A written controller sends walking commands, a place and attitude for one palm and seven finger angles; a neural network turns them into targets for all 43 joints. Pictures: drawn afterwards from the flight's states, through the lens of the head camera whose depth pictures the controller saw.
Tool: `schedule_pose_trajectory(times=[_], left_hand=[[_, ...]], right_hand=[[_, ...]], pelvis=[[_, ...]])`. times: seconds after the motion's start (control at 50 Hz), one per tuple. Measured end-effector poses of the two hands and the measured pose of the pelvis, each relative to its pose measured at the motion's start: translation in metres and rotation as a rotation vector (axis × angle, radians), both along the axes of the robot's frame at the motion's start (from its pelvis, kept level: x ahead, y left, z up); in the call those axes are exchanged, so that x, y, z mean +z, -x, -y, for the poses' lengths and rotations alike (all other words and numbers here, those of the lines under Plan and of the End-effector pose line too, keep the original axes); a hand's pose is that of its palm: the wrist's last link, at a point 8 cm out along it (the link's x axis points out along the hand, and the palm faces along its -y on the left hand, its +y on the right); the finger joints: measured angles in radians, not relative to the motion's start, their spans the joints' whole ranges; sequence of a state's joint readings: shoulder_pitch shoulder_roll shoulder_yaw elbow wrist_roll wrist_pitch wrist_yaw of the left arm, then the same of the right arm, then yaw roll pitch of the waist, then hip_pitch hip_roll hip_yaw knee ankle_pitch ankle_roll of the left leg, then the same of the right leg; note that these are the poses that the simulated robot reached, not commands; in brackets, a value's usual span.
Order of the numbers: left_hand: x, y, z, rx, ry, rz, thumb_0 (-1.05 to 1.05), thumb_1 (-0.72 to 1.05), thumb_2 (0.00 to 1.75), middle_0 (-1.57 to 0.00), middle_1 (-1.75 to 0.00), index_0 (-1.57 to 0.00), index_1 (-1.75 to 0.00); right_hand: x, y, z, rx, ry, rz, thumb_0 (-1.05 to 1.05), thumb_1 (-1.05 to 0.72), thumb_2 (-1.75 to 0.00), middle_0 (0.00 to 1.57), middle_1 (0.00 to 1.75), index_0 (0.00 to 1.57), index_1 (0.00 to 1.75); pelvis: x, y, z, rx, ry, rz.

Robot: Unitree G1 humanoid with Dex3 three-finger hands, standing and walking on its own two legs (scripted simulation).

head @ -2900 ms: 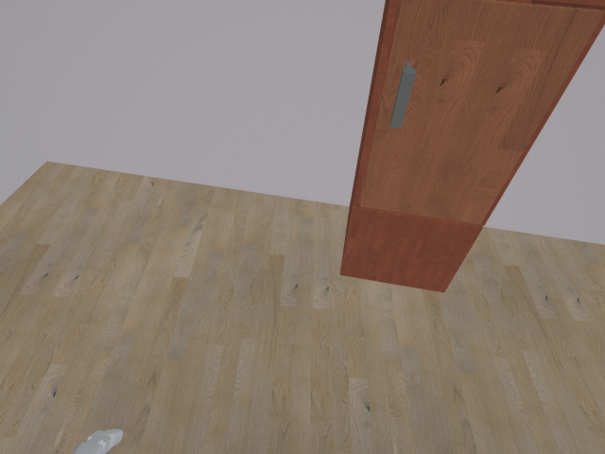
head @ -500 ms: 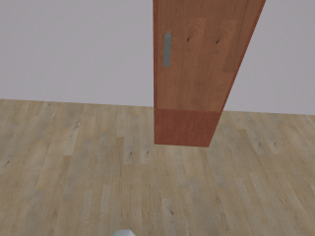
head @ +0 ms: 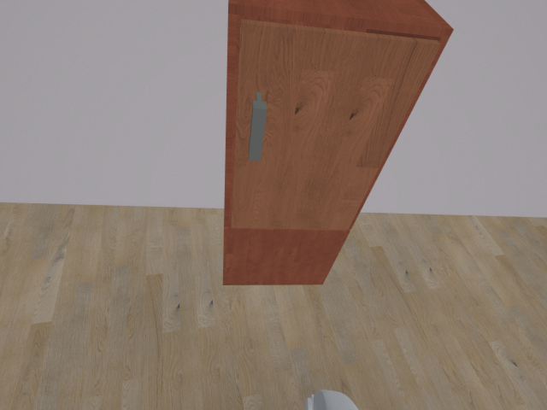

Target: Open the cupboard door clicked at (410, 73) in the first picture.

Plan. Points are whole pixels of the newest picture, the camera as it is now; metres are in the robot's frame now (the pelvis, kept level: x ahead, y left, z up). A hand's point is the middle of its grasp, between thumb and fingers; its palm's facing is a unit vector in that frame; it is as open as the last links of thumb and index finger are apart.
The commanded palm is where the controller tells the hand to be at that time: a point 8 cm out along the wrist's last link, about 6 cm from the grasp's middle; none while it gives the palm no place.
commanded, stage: take the last steps up to it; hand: left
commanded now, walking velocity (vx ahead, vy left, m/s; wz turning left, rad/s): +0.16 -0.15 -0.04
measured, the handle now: (256, 126) +0.64 +0.08 +0.05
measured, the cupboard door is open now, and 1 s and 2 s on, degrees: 0 0 0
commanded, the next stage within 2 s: come to a stop and stand still in 0.06 s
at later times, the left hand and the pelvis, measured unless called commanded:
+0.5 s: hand (225, 361) +0.23 +0.08 -0.16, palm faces +0.01 -0.97 -0.23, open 7.3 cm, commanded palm none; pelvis +0.11 -0.09 -0.01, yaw +1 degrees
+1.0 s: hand out of the picture +0.03 +0.19 -0.19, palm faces +0.10 -0.98 -0.15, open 7.4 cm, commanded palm none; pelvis +0.06 -0.01 +0.01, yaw +2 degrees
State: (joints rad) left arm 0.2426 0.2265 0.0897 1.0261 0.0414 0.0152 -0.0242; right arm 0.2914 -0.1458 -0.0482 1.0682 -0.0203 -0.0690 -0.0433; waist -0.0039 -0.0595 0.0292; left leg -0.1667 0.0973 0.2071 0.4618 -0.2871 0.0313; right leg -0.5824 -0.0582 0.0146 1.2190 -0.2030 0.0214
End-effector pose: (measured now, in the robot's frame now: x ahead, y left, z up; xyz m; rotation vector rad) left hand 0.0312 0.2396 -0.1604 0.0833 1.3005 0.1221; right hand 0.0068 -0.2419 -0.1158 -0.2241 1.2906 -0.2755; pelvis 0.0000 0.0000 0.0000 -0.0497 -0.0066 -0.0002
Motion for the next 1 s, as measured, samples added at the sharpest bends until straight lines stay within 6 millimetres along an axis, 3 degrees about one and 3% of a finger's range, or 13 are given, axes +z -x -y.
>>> schedule_pose_trajectory(times=[0.12,0.24,0.32,0.4,0.48,0.56,0.62,0.68,0.74,0.78,0.86,0.92,1.0], left_hand=[[0.007,-0.079,0.017,-0.064,-0.013,0.04,0.0,0.92,0.9,-0.2,-0.3,-0.19,-0.3],[0.003,-0.152,0.066,-0.146,-0.021,0.04,0.0,0.92,0.9,-0.2,-0.3,-0.19,-0.3],[0.0,-0.188,0.099,-0.155,-0.052,0.092,0.0,0.91,0.9,-0.2,-0.3,-0.2,-0.3],[0.012,-0.198,0.117,-0.128,-0.064,0.116,0.0,0.91,0.9,-0.2,-0.3,-0.2,-0.3],[0.024,-0.194,0.114,-0.067,-0.092,0.147,-0.01,0.92,0.9,-0.21,-0.3,-0.2,-0.3],[0.031,-0.174,0.094,-0.025,-0.136,0.15,-0.01,0.92,0.9,-0.21,-0.3,-0.2,-0.3],[0.032,-0.15,0.075,0.007,-0.163,0.137,-0.01,0.91,0.9,-0.21,-0.3,-0.2,-0.3],[0.028,-0.121,0.053,0.031,-0.176,0.112,0.0,0.91,0.9,-0.21,-0.3,-0.2,-0.3],[0.019,-0.093,0.032,0.048,-0.169,0.08,0.0,0.91,0.9,-0.2,-0.3,-0.2,-0.3],[0.009,-0.074,0.019,0.058,-0.15,0.053,0.0,0.91,0.9,-0.2,-0.3,-0.2,-0.3],[-0.002,-0.04,0.003,0.082,-0.095,-0.024,0.0,0.91,0.9,-0.2,-0.3,-0.2,-0.3],[0.003,-0.017,0.001,0.093,-0.05,-0.076,0.0,0.91,0.9,-0.2,-0.3,-0.2,-0.3],[0.003,0.011,0.004,0.084,-0.01,-0.166,0.0,0.91,0.9,-0.2,-0.3,-0.2,-0.3]], right_hand=[[-0.003,0.034,0.005,-0.09,-0.045,-0.181,0.0,-0.92,-0.9,0.2,0.29,0.21,0.3],[-0.017,0.048,0.012,-0.18,-0.134,-0.34,0.0,-0.91,-0.9,0.2,0.29,0.21,0.3],[-0.04,0.032,0.028,-0.195,-0.197,-0.41,0.01,-0.9,-0.9,0.2,0.29,0.21,0.3],[-0.048,-0.018,0.048,-0.154,-0.199,-0.338,0.01,-0.91,-0.9,0.2,0.29,0.2,0.29],[-0.052,-0.081,0.07,-0.068,-0.173,-0.209,0.01,-0.91,-0.9,0.2,0.29,0.2,0.29],[-0.049,-0.139,0.084,0.013,-0.135,-0.063,0.01,-0.91,-0.9,0.2,0.29,0.2,0.29],[-0.042,-0.169,0.086,0.068,-0.107,0.032,0.0,-0.91,-0.9,0.19,0.29,0.2,0.29],[-0.032,-0.182,0.08,0.11,-0.087,0.1,0.0,-0.91,-0.9,0.19,0.29,0.2,0.29],[-0.023,-0.177,0.066,0.137,-0.071,0.133,0.0,-0.91,-0.9,0.19,0.29,0.2,0.29],[-0.019,-0.164,0.054,0.143,-0.055,0.14,0.0,-0.91,-0.9,0.19,0.29,0.2,0.29],[-0.013,-0.112,0.027,0.117,-0.037,0.06,0.0,-0.91,-0.9,0.19,0.29,0.2,0.29],[-0.006,-0.073,0.007,0.094,-0.047,-0.047,0.0,-0.91,-0.9,0.2,0.29,0.2,0.29],[0.0,-0.037,-0.013,0.039,-0.056,-0.133,0.01,-0.9,-0.9,0.2,0.29,0.21,0.3]], pelvis=[[0.001,-0.04,0.017,-0.007,-0.013,-0.011],[-0.011,-0.085,0.05,-0.018,-0.046,-0.021],[-0.025,-0.111,0.073,-0.01,-0.054,-0.022],[-0.018,-0.117,0.083,0.009,-0.073,-0.009],[-0.011,-0.112,0.086,0.022,-0.085,-0.006],[-0.01,-0.101,0.081,0.034,-0.081,-0.004],[-0.011,-0.09,0.075,0.043,-0.076,0.001],[-0.013,-0.08,0.066,0.047,-0.075,0.004],[-0.015,-0.07,0.054,0.045,-0.066,0.0],[-0.018,-0.065,0.042,0.042,-0.048,-0.005],[-0.012,-0.056,0.023,0.049,-0.02,-0.003],[0.0,-0.057,0.014,0.057,0.0,-0.016],[0.006,-0.061,0.005,0.041,-0.001,-0.033]])
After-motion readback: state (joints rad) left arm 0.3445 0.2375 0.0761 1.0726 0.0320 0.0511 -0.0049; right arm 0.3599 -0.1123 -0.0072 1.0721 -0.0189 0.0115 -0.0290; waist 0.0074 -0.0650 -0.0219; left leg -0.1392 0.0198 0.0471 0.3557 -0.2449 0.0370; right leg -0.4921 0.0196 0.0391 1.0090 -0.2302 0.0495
